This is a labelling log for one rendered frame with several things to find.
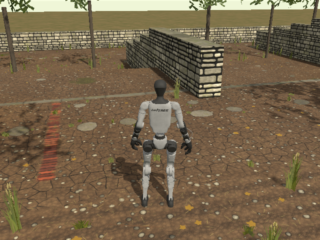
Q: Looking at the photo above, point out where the robot left thigh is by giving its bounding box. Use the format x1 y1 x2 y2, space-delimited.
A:
143 139 153 176

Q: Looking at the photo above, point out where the humanoid robot torso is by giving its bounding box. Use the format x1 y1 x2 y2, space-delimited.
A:
148 99 172 150

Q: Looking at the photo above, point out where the robot left hand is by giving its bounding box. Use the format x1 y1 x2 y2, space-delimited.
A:
130 139 142 150

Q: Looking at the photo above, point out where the robot left forearm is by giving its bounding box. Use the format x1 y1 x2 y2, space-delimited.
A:
132 121 141 141

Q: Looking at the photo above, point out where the robot right upper arm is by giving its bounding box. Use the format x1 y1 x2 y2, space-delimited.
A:
170 101 185 129

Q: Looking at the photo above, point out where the robot right hand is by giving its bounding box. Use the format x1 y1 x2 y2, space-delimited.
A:
181 141 192 155

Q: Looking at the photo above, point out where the robot right forearm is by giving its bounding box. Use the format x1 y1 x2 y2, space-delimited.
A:
180 121 191 144

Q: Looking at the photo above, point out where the robot left upper arm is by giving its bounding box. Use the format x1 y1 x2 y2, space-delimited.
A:
136 101 150 129

